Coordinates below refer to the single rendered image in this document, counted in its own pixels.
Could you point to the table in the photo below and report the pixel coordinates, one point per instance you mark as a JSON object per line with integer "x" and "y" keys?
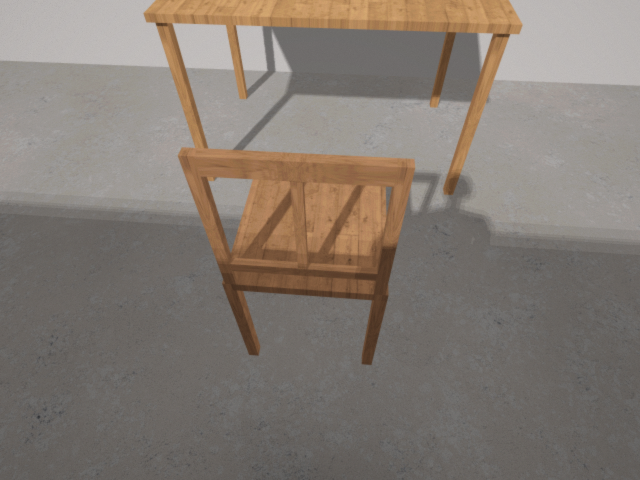
{"x": 450, "y": 16}

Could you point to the chair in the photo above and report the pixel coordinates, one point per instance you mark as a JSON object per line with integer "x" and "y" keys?
{"x": 313, "y": 224}

